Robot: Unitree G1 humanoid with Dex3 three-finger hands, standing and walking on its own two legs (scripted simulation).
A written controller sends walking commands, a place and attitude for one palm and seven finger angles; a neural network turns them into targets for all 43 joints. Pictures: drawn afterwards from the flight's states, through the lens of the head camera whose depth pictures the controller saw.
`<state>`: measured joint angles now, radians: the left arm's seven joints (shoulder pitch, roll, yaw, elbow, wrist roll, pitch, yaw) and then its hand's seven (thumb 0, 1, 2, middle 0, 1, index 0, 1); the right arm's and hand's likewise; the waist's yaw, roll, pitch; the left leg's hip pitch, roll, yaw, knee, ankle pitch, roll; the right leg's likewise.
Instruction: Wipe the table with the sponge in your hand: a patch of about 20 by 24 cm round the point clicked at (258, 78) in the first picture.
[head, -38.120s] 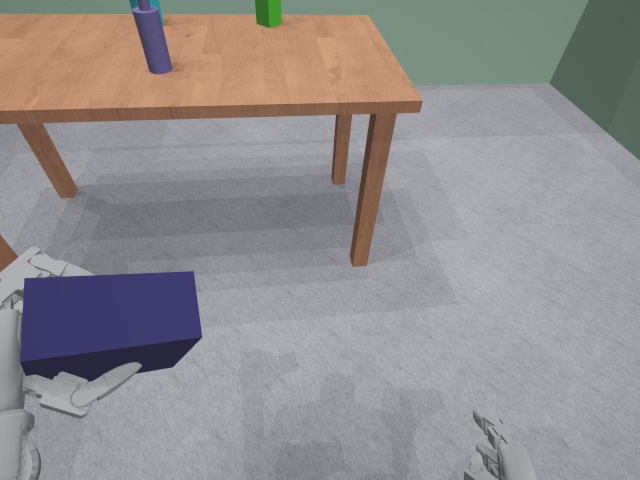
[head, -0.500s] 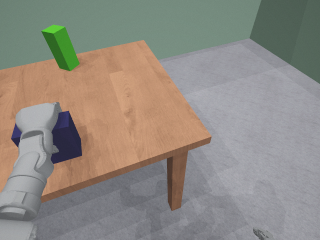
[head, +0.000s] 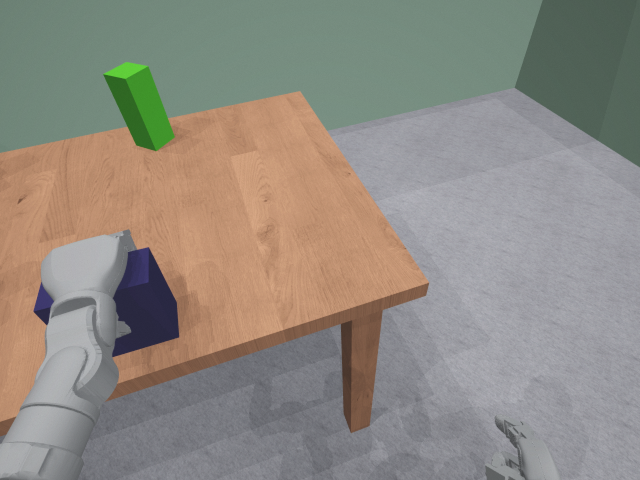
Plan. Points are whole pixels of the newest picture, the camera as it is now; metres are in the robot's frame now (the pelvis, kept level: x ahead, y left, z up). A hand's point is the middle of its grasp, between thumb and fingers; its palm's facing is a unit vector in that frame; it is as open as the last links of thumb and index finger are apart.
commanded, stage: slide across to the third lane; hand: left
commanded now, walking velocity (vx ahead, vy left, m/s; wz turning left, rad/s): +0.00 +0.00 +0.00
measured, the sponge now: (122, 316) +0.30 +0.32 +0.03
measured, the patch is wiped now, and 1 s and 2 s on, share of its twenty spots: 0.50 0.60 0.80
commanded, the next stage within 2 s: wipe forward along the third lane in 0.66 s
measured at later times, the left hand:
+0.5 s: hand (144, 284) +0.31 +0.28 +0.09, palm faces +0.00 -0.01 -1.00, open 10.4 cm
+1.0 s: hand (172, 265) +0.35 +0.25 +0.09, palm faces -0.03 -0.02 -1.00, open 10.4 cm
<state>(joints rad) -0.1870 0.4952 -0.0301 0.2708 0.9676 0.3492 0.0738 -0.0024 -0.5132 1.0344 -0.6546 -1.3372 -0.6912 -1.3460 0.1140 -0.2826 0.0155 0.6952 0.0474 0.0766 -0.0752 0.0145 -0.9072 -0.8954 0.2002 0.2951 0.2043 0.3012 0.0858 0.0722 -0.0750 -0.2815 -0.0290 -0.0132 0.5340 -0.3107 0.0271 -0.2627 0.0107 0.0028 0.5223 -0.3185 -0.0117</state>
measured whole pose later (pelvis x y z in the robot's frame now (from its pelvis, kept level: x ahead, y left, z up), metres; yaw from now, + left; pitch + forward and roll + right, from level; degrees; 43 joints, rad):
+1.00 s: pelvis -0.01 -0.02 +0.00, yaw +0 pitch +3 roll +1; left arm -0.44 0.41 -0.17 0.48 1.00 0.45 0.04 -0.01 -0.53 1.04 -0.67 -1.33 -0.71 -1.33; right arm 0.09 -0.28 0.04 0.73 0.05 0.09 -0.10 0.01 -0.91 -0.90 0.20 0.30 0.20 0.30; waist 0.06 0.06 -0.07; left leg -0.28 -0.02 -0.02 0.52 -0.29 0.00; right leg -0.28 0.02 0.00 0.54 -0.32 -0.04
